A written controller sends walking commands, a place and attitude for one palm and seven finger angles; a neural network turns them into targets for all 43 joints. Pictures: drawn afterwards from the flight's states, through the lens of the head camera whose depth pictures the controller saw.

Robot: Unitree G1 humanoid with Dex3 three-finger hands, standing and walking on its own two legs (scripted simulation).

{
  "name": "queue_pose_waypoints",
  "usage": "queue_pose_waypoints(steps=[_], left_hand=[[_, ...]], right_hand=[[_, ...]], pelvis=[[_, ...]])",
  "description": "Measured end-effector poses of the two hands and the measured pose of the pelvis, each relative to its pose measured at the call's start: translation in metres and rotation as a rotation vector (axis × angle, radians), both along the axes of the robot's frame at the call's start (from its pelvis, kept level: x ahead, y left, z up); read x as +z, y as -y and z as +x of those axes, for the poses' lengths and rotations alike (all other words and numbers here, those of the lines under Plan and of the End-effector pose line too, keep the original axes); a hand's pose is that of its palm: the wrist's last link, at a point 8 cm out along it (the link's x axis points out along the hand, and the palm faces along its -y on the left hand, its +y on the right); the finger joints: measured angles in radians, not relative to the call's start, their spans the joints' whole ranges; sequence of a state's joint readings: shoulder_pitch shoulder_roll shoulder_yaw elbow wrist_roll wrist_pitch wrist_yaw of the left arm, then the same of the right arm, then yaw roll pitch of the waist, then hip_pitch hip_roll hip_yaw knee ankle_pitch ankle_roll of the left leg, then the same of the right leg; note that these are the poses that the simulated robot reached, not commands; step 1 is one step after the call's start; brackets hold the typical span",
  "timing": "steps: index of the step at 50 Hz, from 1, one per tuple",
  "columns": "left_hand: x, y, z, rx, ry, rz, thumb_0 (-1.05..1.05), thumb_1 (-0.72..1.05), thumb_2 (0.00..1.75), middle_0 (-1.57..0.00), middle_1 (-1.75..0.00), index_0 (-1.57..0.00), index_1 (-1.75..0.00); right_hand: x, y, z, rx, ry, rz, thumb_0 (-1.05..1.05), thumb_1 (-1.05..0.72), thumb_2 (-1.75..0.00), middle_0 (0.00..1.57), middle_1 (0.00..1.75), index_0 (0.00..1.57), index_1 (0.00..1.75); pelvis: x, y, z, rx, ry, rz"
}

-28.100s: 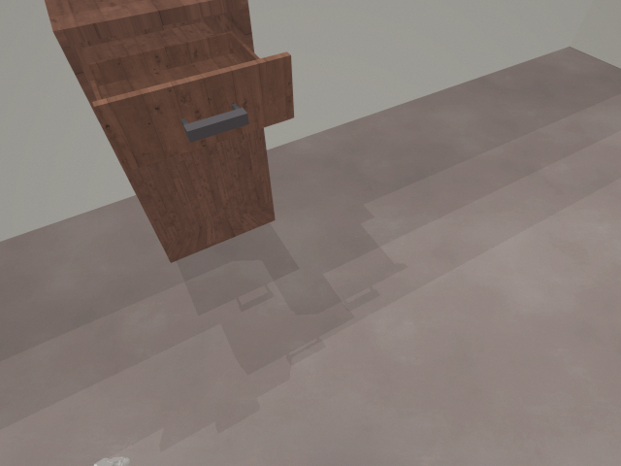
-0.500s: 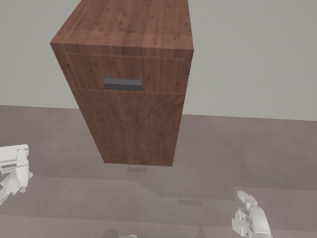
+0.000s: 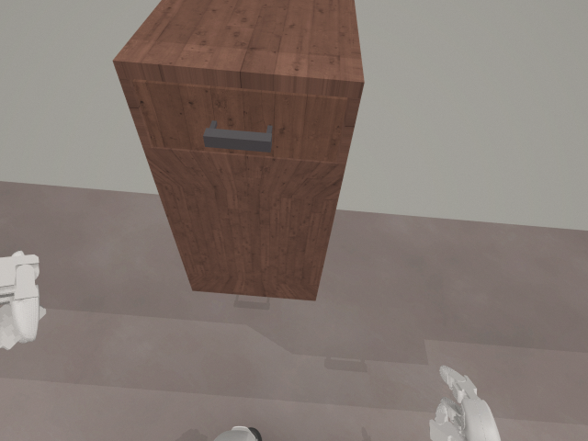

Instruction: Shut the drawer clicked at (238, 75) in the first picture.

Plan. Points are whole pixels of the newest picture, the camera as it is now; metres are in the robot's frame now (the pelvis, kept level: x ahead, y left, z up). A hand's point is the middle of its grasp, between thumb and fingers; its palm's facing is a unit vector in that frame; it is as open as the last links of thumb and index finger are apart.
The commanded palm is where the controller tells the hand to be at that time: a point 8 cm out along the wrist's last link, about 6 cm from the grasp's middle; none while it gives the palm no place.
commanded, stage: step back with the hand held close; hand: left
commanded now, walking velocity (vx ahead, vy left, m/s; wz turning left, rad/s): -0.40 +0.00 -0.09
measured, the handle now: (240, 133) +0.67 +0.14 +0.01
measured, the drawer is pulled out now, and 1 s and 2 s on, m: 0.00 0.00 0.00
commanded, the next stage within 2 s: stop stepping back and stand still in 0.32 s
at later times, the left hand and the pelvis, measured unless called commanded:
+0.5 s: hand out of the picture +0.10 +0.25 +0.18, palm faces +0.29 -0.84 -0.46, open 3.2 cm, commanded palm +0.05 +0.29 +0.19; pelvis -0.09 +0.02 +0.01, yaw -3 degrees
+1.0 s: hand out of the picture +0.07 +0.26 +0.17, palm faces +0.33 -0.84 -0.42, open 3.2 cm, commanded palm +0.01 +0.31 +0.19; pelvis -0.13 +0.04 +0.00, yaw -3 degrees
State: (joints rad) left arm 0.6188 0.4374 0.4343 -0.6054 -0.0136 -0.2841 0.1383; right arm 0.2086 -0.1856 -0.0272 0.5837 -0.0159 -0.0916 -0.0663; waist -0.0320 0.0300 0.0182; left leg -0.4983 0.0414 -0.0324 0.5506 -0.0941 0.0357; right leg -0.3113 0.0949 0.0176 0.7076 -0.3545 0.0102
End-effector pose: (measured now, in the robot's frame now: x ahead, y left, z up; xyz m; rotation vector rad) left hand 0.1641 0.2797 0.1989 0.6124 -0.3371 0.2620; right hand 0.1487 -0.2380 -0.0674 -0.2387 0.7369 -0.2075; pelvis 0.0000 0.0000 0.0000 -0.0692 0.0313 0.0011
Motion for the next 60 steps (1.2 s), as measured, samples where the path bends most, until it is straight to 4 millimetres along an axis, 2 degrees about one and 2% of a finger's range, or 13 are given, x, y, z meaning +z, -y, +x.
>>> queue_pose_waypoints(steps=[3, 8, 15, 21, 24, 27, 29, 33, 39, 44, 51, 55, 60], left_hand=[[-0.002, 0.008, -0.012, -0.011, 0.001, -0.001, 0.02, 0.89, 0.90, -1.40, -1.59, -1.41, -1.60], [-0.004, 0.020, -0.018, -0.074, -0.009, -0.055, 0.02, 0.88, 0.90, -1.40, -1.59, -1.41, -1.60], [-0.004, 0.004, -0.033, -0.118, -0.014, -0.023, 0.02, 0.88, 0.90, -1.40, -1.59, -1.41, -1.60], [-0.003, -0.001, -0.074, -0.084, -0.040, -0.007, 0.02, 0.88, 0.90, -1.40, -1.59, -1.40, -1.60], [-0.004, -0.006, -0.095, -0.047, -0.037, -0.061, 0.02, 0.88, 0.90, -1.40, -1.59, -1.41, -1.60], [-0.011, -0.017, -0.106, -0.005, -0.029, -0.116, 0.01, 0.88, 0.90, -1.40, -1.59, -1.41, -1.60], [-0.016, -0.025, -0.109, 0.005, -0.009, -0.118, 0.01, 0.88, 0.90, -1.40, -1.59, -1.41, -1.60], [-0.014, -0.035, -0.113, 0.023, -0.010, -0.110, 0.02, 0.88, 0.90, -1.40, -1.59, -1.41, -1.60], [0.001, -0.019, -0.128, -0.010, -0.039, -0.075, 0.02, 0.89, 0.90, -1.40, -1.59, -1.41, -1.60], [-0.001, -0.012, -0.135, -0.019, -0.065, -0.074, 0.02, 0.88, 0.90, -1.40, -1.59, -1.41, -1.60], [-0.016, -0.026, -0.132, 0.022, -0.048, -0.134, 0.01, 0.88, 0.90, -1.40, -1.59, -1.41, -1.60], [-0.016, -0.029, -0.126, 0.042, -0.061, -0.106, 0.02, 0.88, 0.90, -1.40, -1.59, -1.41, -1.60], [-0.012, -0.021, -0.118, 0.023, -0.061, -0.097, 0.02, 0.89, 0.90, -1.40, -1.59, -1.41, -1.60]], right_hand=[[-0.006, 0.000, -0.002, 0.036, 0.004, 0.009, 0.01, -0.90, -0.90, 0.20, 0.30, 0.20, 0.30], [-0.007, 0.000, -0.016, 0.019, -0.037, 0.012, 0.01, -0.90, -0.90, 0.20, 0.30, 0.20, 0.30], [0.009, -0.001, -0.035, -0.012, 0.036, -0.020, 0.01, -0.90, -0.90, 0.20, 0.30, 0.20, 0.30], [0.009, -0.004, -0.061, 0.014, 0.058, -0.010, 0.01, -0.90, -0.90, 0.20, 0.30, 0.20, 0.30], [0.008, -0.008, -0.082, 0.008, -0.008, -0.011, 0.01, -0.91, -0.90, 0.20, 0.30, 0.20, 0.30], [0.008, -0.015, -0.100, 0.002, -0.038, -0.031, 0.01, -0.91, -0.90, 0.20, 0.30, 0.20, 0.30], [0.003, -0.019, -0.108, 0.007, -0.019, -0.054, 0.01, -0.90, -0.90, 0.20, 0.30, 0.20, 0.30], [0.005, -0.037, -0.126, 0.015, -0.006, -0.017, 0.01, -0.91, -0.90, 0.20, 0.30, 0.20, 0.30], [0.009, -0.055, -0.145, 0.032, 0.031, 0.072, 0.01, -0.90, -0.90, 0.20, 0.30, 0.20, 0.30], [-0.002, -0.043, -0.154, 0.015, -0.007, 0.065, 0.01, -0.90, -0.90, 0.20, 0.30, 0.20, 0.30], [-0.006, -0.018, -0.166, -0.058, -0.025, -0.012, 0.01, -0.90, -0.90, 0.20, 0.30, 0.20, 0.30], [-0.003, -0.017, -0.164, -0.070, -0.012, -0.011, 0.01, -0.91, -0.90, 0.20, 0.30, 0.20, 0.30], [-0.005, -0.022, -0.153, -0.038, -0.018, 0.020, 0.01, -0.91, -0.90, 0.20, 0.30, 0.20, 0.30]], pelvis=[[-0.004, 0.005, -0.009, -0.037, -0.030, 0.024], [0.001, 0.002, -0.025, -0.039, -0.004, 0.011], [0.000, -0.009, -0.049, -0.050, 0.025, 0.013], [-0.002, -0.009, -0.082, -0.039, 0.019, 0.019], [0.004, -0.015, -0.088, -0.048, 0.014, 0.048], [0.005, -0.024, -0.093, -0.046, 0.011, 0.057], [-0.002, -0.032, -0.100, -0.022, 0.007, 0.032], [0.004, -0.034, -0.117, -0.031, 0.039, 0.065], [0.012, -0.030, -0.127, -0.048, 0.035, 0.062], [0.009, -0.029, -0.137, -0.063, 0.042, 0.056], [0.002, -0.037, -0.131, -0.056, 0.063, 0.058], [0.004, -0.035, -0.127, -0.059, 0.061, 0.075], [0.007, -0.031, -0.120, -0.054, 0.045, 0.056]])
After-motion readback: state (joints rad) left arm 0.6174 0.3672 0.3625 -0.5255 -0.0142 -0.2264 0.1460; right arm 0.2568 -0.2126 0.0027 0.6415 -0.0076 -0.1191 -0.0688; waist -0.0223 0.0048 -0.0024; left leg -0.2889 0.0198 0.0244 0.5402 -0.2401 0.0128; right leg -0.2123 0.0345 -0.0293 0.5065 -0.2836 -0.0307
